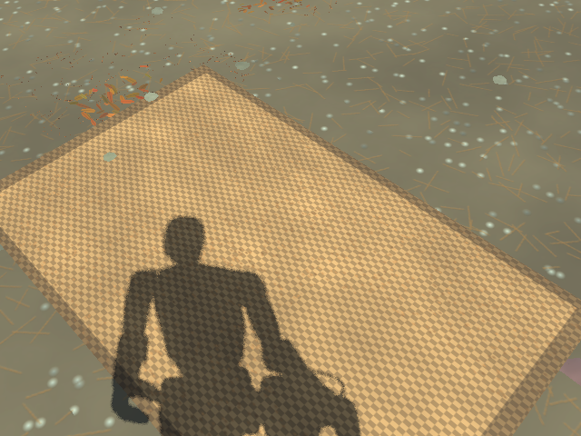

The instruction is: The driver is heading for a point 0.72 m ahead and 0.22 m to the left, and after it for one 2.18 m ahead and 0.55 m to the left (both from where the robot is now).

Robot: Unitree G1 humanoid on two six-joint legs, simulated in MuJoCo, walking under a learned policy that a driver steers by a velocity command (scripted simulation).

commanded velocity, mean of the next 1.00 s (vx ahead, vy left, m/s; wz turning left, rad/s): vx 0.50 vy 0.00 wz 0.09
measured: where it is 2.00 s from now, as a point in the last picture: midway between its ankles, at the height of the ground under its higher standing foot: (241, 239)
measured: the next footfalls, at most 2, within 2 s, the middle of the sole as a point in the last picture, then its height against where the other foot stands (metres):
left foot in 0.42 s outside the picture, level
right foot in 0.96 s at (337, 347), level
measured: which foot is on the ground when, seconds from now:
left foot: up 0.00-0.40, down 0.42-0.98, up 1.00-1.00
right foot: down 0.00-0.44, up 0.46-0.94, down 0.96-1.00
